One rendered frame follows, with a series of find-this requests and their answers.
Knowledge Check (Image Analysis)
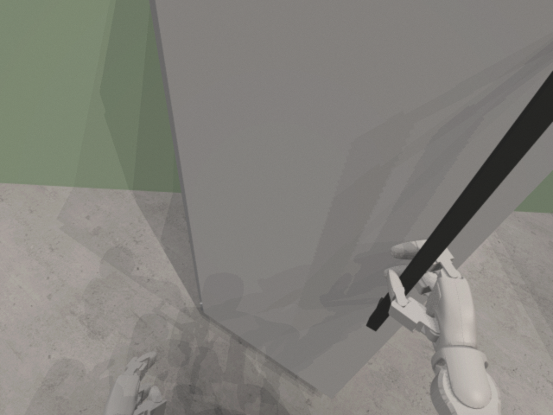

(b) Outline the fridge door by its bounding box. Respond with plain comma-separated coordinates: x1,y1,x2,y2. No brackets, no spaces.
156,0,553,399

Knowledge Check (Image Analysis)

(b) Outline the right robot hand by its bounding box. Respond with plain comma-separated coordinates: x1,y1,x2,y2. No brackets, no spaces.
383,239,478,351

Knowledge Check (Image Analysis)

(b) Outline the handle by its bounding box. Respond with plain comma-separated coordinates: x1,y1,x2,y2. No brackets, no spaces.
366,71,553,331

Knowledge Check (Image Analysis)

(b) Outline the left robot hand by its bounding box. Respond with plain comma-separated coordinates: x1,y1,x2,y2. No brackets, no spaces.
103,351,167,415

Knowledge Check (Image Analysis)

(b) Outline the right robot forearm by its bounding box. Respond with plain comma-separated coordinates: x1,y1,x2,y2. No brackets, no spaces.
430,345,501,415

